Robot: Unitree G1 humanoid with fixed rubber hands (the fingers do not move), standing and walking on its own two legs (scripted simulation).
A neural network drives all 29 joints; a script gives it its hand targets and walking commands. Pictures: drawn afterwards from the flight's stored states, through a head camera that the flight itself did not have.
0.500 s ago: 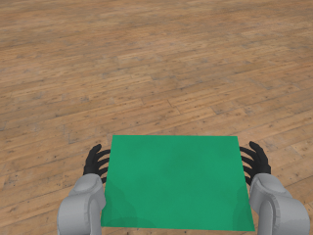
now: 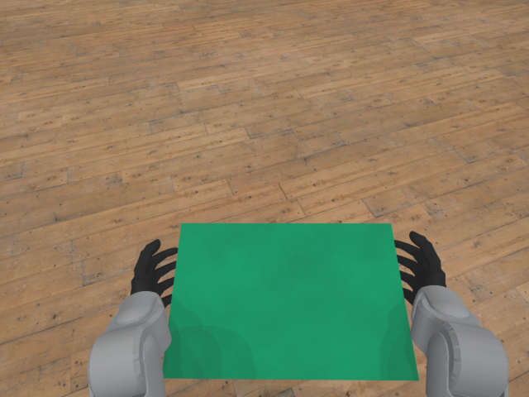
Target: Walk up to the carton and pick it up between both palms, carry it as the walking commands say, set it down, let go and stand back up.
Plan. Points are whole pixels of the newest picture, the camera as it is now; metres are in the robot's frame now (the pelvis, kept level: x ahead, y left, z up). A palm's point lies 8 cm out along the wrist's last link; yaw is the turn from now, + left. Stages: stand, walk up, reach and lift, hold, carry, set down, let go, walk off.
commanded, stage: carry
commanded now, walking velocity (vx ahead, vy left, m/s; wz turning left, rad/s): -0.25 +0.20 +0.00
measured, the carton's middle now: (284, 304) +0.26 +0.00 -0.01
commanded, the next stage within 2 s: none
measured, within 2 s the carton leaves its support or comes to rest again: neither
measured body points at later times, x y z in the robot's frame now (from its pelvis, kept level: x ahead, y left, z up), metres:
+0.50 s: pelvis +0.19 +0.06 -0.02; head +0.25 +0.07 +0.43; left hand +0.41 +0.27 +0.05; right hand +0.47 -0.08 +0.05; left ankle +0.21 +0.19 -0.74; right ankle +0.15 -0.09 -0.73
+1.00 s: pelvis +0.22 +0.14 -0.01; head +0.24 +0.12 +0.44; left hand +0.45 +0.33 +0.06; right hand +0.47 -0.03 +0.06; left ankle +0.19 +0.28 -0.65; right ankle +0.20 +0.03 -0.73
